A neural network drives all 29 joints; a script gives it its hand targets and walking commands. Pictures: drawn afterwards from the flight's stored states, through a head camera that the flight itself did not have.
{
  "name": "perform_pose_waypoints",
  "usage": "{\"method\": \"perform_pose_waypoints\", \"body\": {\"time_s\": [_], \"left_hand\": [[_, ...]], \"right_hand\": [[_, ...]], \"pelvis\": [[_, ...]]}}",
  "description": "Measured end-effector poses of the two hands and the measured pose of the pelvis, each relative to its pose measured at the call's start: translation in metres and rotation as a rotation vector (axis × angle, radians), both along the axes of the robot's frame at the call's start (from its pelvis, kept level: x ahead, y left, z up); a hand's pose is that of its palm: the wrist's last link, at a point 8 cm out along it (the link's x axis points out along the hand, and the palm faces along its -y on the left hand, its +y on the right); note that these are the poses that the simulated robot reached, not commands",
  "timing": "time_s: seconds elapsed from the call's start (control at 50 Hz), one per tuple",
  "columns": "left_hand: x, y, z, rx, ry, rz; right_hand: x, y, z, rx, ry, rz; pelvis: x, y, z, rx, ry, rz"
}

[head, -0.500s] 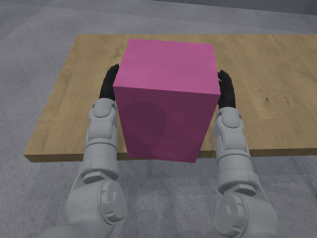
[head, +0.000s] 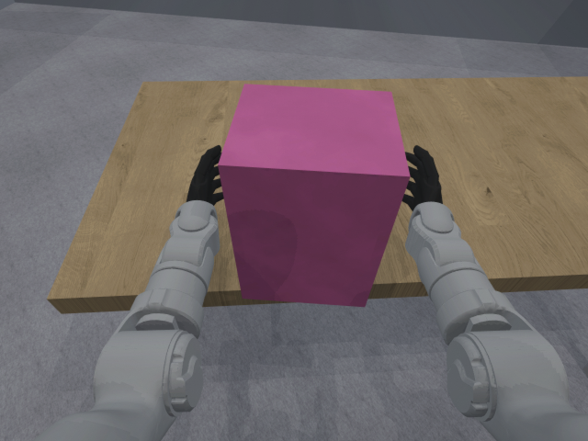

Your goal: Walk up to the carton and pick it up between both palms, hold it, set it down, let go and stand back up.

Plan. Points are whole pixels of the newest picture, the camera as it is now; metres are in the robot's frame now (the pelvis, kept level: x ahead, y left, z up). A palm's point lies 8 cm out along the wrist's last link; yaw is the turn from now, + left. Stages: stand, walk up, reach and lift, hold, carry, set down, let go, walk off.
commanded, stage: set down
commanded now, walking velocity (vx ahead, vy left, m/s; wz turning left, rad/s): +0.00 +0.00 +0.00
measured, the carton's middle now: (309, 205) +0.42 +0.01 +0.10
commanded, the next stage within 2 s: none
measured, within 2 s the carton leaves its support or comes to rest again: neither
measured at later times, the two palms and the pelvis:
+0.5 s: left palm (173, 174) +0.40 +0.18 +0.18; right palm (466, 187) +0.39 -0.18 +0.17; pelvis -0.03 +0.00 +0.00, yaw -1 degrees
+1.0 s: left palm (168, 90) +0.44 +0.17 +0.26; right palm (505, 112) +0.42 -0.20 +0.26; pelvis -0.01 +0.00 +0.00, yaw +2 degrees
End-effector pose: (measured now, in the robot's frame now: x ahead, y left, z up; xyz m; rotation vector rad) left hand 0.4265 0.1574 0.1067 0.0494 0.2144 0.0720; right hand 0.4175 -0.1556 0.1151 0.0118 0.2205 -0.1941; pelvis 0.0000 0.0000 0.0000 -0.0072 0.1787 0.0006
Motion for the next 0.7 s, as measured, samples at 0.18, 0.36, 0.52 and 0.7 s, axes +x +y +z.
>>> {"method": "perform_pose_waypoints", "body": {"time_s": [0.18, 0.36, 0.52, 0.7], "left_hand": [[-0.014, -0.002, 0.03, -0.01, -0.007, -0.001], [-0.02, 0.007, 0.052, -0.023, 0.006, 0.03], [-0.025, 0.022, 0.074, -0.029, -0.029, 0.051], [0.009, -0.003, 0.148, -0.025, -0.044, -0.028]], "right_hand": [[-0.015, -0.012, 0.029, 0.011, -0.02, -0.019], [-0.025, -0.016, 0.04, 0.029, 0.026, -0.021], [-0.028, -0.029, 0.062, 0.023, -0.023, -0.034], [-0.004, -0.046, 0.15, -0.012, -0.02, -0.048]], "pelvis": [[-0.017, 0.005, 0.0, -0.008, -0.063, -0.016], [-0.033, 0.005, -0.002, -0.006, -0.085, -0.024], [-0.034, 0.003, -0.002, -0.008, -0.097, -0.025], [-0.037, -0.001, -0.007, -0.012, -0.001, 0.016]]}}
